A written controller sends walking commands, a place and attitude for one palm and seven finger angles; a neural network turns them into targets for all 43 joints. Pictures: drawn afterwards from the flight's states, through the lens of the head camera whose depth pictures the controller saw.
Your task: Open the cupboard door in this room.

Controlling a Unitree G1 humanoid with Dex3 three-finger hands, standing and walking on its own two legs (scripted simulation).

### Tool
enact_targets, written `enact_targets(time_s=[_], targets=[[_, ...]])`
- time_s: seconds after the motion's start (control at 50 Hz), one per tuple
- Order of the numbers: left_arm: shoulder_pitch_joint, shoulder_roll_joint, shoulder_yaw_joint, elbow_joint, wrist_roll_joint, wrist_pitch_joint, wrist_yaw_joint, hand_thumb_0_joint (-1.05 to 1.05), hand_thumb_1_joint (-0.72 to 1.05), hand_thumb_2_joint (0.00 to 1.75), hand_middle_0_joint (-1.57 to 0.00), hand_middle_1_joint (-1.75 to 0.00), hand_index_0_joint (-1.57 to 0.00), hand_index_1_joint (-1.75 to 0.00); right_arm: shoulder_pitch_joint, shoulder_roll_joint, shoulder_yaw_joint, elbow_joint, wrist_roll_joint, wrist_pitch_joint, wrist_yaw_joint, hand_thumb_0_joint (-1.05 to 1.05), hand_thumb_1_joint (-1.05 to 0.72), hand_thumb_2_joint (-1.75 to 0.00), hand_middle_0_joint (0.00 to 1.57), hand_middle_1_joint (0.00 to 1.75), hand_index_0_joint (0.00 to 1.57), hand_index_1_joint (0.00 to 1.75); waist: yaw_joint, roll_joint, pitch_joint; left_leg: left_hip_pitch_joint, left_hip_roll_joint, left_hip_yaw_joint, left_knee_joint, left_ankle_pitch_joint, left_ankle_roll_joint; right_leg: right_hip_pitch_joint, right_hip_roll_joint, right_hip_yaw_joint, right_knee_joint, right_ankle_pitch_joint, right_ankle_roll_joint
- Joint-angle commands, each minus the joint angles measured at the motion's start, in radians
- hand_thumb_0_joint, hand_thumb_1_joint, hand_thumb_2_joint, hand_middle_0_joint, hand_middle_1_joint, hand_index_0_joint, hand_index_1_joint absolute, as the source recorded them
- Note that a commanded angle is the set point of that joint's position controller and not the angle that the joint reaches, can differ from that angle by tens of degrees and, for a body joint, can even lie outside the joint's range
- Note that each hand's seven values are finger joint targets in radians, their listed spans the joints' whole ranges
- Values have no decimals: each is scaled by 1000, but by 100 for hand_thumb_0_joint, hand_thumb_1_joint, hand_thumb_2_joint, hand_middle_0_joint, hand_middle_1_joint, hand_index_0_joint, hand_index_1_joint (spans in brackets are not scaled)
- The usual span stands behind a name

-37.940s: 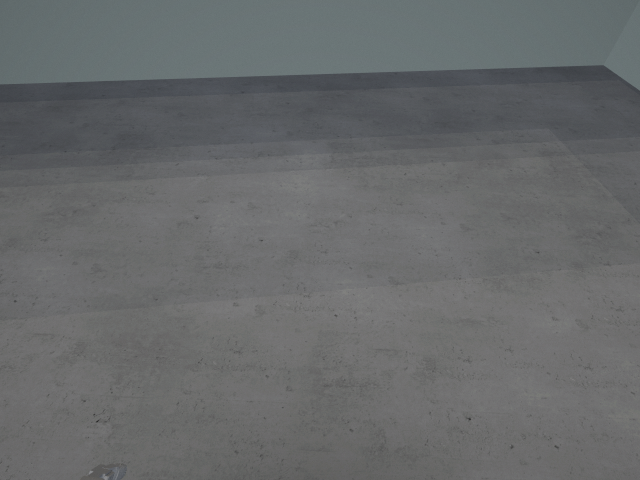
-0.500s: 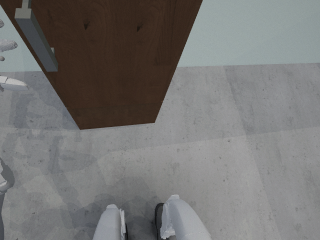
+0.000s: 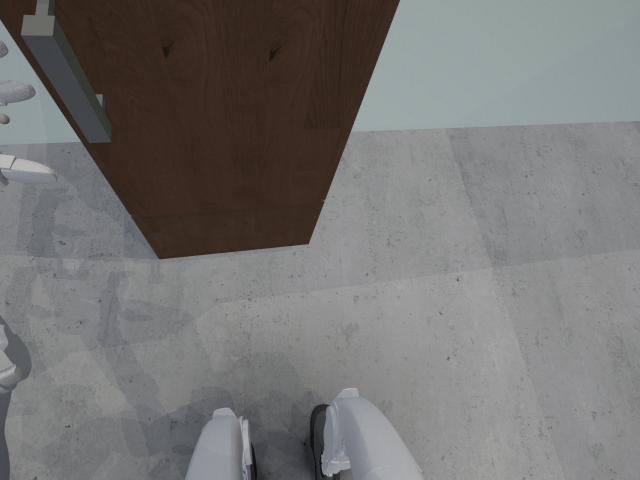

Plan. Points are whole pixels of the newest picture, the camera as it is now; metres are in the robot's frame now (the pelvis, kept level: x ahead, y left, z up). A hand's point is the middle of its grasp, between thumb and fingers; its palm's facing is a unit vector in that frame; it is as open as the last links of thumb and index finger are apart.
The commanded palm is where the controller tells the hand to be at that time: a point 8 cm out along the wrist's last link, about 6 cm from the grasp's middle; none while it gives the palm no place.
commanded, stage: slide the fingers in behind the handle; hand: left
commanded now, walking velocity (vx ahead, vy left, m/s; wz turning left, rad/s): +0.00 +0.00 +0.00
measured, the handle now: (75, 73) +0.57 +0.24 +0.06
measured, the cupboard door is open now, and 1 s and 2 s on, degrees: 0 0 0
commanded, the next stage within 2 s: close the thumb around the handle in 1.50 s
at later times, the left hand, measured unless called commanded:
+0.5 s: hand (47, 115) +0.51 +0.26 +0.06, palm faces +0.07 -1.00 -0.01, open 13.9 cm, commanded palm +0.49 +0.29 +0.06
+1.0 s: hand (86, 113) +0.52 +0.22 +0.06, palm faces +0.07 -1.00 -0.02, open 13.9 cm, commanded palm +0.49 +0.26 +0.06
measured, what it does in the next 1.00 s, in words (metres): stands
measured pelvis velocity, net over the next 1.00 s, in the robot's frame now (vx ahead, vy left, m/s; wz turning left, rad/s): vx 0.01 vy -0.01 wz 0.00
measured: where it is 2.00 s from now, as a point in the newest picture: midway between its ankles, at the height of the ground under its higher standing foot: outside the picture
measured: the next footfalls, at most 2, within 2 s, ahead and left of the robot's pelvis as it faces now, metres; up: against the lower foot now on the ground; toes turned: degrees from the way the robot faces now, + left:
none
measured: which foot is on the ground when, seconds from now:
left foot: down 0.00-1.00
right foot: down 0.00-1.00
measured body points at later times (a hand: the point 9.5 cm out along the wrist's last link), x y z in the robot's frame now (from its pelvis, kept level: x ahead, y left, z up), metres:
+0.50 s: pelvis +0.00 +0.00 +0.00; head +0.16 +0.04 +0.42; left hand +0.50 +0.31 +0.06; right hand +0.01 -0.27 -0.10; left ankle -0.01 +0.08 -0.65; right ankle +0.05 -0.13 -0.65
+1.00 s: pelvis +0.01 -0.01 +0.00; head +0.16 +0.02 +0.43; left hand +0.51 +0.28 +0.06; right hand +0.01 -0.27 -0.10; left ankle -0.01 +0.08 -0.65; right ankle +0.05 -0.13 -0.65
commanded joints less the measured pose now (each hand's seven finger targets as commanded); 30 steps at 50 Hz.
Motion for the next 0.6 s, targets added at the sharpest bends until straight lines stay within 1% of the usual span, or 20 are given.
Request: enact_targets(time_s=[0.0,0.02,0.04,0.1,0.16,0.2,0.22,0.24,0.26,0.28,0.3,0.34,0.36,0.4,0.44,0.46,0.52,0.54,0.56,0.58], targets=[[-383,305,17,-211,-17,-68,23,0,-50,30,-30,-120,-30,-120,184,-215,-83,-38,-8,-10,-18,0,-90,-90,20,30,20,30,4,231,-498,384,-3,-91,-150,509,-34,237,41,60,-70,224,-14],[-371,307,25,-216,-17,-76,28,0,-50,30,-30,-120,-30,-120,184,-215,-84,-40,-11,-12,-17,0,-90,-90,20,30,20,30,13,237,-514,389,-5,-91,-150,517,-36,246,42,61,-69,227,-16],[-374,305,25,-221,-18,-85,31,0,-50,30,-30,-120,-30,-120,184,-215,-84,-42,-12,-13,-16,0,-90,-90,20,30,20,30,13,258,-512,405,-3,-95,-148,536,-41,228,42,57,-62,226,-22],[-368,288,15,-217,-17,-95,39,0,-50,30,-30,-120,-30,-120,184,-213,-86,-37,-12,-14,-14,0,-90,-90,20,30,20,30,10,233,-509,405,-2,-95,-148,545,-41,240,41,58,-64,239,-17],[-355,256,-3,-233,-18,-96,42,0,-50,30,-30,-120,-30,-120,183,-211,-88,-39,-12,-10,-11,0,-90,-90,20,30,20,30,18,269,-525,451,2,-98,-151,588,-50,218,42,54,-62,239,-19],[-368,215,-30,-208,-22,-88,51,0,-50,30,-30,-120,-30,-120,176,-210,-87,-37,-9,-9,-11,0,-90,-90,20,30,20,30,3,228,-478,424,0,-98,-156,523,-45,197,41,54,-72,201,-15],[-372,221,-24,-202,-21,-85,61,0,-50,30,-30,-120,-30,-120,176,-212,-88,-36,-10,-10,-12,0,-90,-90,20,30,20,30,4,219,-470,407,-3,-98,-161,492,-42,201,39,55,-75,188,-15],[-406,203,-43,-228,-20,-94,65,0,-50,30,-30,-120,-30,-120,176,-209,-86,-38,-10,-12,-14,0,-90,-90,20,30,20,30,-3,244,-476,427,-2,-103,-164,506,-45,189,39,52,-70,189,-19],[-392,220,-22,-211,-16,-92,74,0,-50,30,-30,-120,-30,-120,177,-211,-88,-35,-13,-12,-14,0,-90,-90,20,30,20,30,7,237,-490,422,-4,-98,-163,491,-45,198,39,55,-72,184,-17],[-401,231,-17,-205,-13,-93,84,0,-50,30,-30,-120,-30,-120,178,-212,-86,-33,-13,-13,-16,0,-90,-90,20,30,20,30,1,208,-485,407,-4,-102,-164,486,-44,209,38,53,-69,188,-16],[-390,224,-18,-200,-11,-94,90,0,-50,30,-30,-120,-30,-120,177,-210,-87,-38,-13,-15,-16,0,-90,-90,20,30,20,30,5,205,-489,392,-8,-94,-160,474,-39,219,37,59,-69,191,-15],[-418,216,-28,-223,-6,-107,100,0,-50,30,-30,-120,-30,-120,176,-206,-84,-38,-16,-19,-15,0,-90,-90,20,30,20,30,3,233,-501,398,-8,-94,-154,484,-40,215,36,60,-60,200,-19],[-416,231,-20,-216,0,-108,104,0,-50,30,-30,-120,-30,-120,179,-209,-84,-34,-17,-18,-14,0,-90,-90,20,30,20,30,5,226,-518,406,-7,-96,-153,499,-42,223,36,60,-59,210,-18],[-419,231,-20,-196,2,-107,110,0,-50,30,-30,-120,-30,-120,177,-208,-84,-34,-16,-20,-14,0,-90,-90,20,30,20,30,-3,191,-500,372,-8,-93,-150,477,-37,235,35,63,-61,211,-13],[-408,222,-17,-210,-1,-111,109,0,-50,30,-30,-120,-30,-120,180,-207,-84,-41,-18,-22,-13,0,-90,-90,20,30,20,30,7,227,-538,387,-11,-88,-142,510,-37,248,36,67,-50,241,-19],[-406,233,-16,-211,5,-110,109,0,-50,30,-30,-120,-30,-120,182,-207,-84,-38,-18,-18,-13,0,-90,-90,20,30,20,30,9,222,-551,394,-9,-89,-141,525,-40,253,35,67,-49,249,-17],[-394,189,-37,-236,-3,-107,110,0,-50,30,-30,-120,-30,-120,181,-200,-88,-39,-17,-16,-8,0,-90,-90,20,30,20,30,10,230,-559,417,-7,-87,-143,551,-40,259,36,66,-55,268,-15],[-378,171,-41,-240,-10,-108,110,0,-50,30,-30,-120,-30,-120,187,-200,-89,-43,-17,-15,-6,0,-90,-90,20,30,20,30,11,240,-565,437,-6,-92,-140,593,-43,247,38,62,-51,280,-19],[-366,198,-18,-246,-11,-105,114,0,-50,30,-30,-120,-30,-120,188,-202,-91,-38,-16,-12,-5,0,-90,-90,20,30,20,30,22,234,-572,440,-3,-90,-142,603,-46,261,38,63,-52,290,-17],[-365,174,-34,-261,-13,-104,116,0,-50,30,-30,-120,-30,-120,187,-198,-93,-39,-15,-10,-3,0,-90,-90,20,30,20,30,17,226,-577,447,-3,-92,-144,614,-45,264,39,61,-53,296,-15]])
